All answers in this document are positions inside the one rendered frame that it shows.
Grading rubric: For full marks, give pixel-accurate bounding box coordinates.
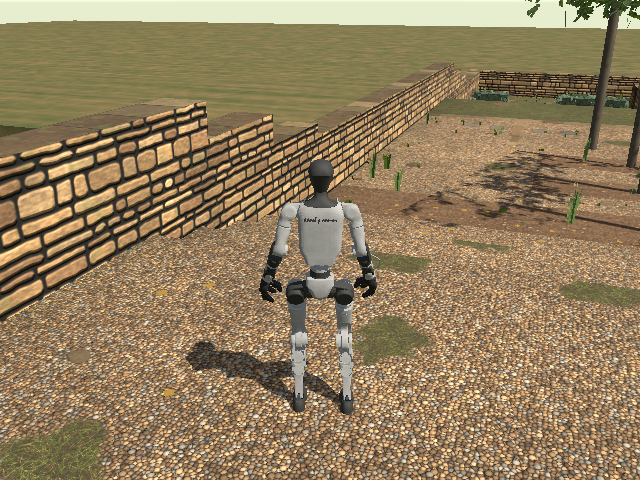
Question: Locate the right robot forearm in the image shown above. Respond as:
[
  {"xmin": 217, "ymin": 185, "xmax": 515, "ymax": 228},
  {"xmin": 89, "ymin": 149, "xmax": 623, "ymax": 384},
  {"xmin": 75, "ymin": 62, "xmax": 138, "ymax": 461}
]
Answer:
[{"xmin": 357, "ymin": 242, "xmax": 375, "ymax": 280}]

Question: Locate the left robot hand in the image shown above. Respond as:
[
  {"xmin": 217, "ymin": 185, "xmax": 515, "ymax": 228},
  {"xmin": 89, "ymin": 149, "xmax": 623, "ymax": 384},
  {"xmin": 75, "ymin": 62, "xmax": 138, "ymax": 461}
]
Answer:
[{"xmin": 259, "ymin": 279, "xmax": 282, "ymax": 303}]

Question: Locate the left robot shin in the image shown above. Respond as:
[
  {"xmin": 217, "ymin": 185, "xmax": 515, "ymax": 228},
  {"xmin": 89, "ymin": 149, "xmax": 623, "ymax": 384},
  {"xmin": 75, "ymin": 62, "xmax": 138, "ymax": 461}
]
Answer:
[{"xmin": 291, "ymin": 332, "xmax": 306, "ymax": 398}]

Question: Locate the left robot upper arm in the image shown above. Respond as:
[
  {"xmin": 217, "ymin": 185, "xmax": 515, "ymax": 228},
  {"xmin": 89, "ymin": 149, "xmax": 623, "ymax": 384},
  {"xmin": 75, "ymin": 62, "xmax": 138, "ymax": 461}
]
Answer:
[{"xmin": 272, "ymin": 202, "xmax": 300, "ymax": 257}]

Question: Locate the left robot foot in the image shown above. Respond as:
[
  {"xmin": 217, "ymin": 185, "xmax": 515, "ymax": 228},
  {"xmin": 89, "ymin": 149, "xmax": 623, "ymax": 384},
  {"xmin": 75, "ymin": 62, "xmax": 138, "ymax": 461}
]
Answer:
[{"xmin": 293, "ymin": 386, "xmax": 307, "ymax": 412}]

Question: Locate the right robot hand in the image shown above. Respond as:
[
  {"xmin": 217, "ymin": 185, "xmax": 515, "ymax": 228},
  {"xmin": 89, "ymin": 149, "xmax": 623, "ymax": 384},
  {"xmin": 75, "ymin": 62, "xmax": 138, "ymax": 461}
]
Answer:
[{"xmin": 354, "ymin": 276, "xmax": 377, "ymax": 298}]

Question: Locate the right robot upper arm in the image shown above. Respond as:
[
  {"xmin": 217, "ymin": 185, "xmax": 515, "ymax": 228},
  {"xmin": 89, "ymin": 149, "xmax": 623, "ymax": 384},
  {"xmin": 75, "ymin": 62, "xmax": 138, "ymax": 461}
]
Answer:
[{"xmin": 341, "ymin": 202, "xmax": 367, "ymax": 257}]

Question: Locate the left robot forearm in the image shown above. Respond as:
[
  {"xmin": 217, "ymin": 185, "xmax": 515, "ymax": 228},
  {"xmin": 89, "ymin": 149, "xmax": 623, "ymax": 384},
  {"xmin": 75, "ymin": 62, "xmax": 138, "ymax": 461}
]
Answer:
[{"xmin": 262, "ymin": 241, "xmax": 282, "ymax": 283}]

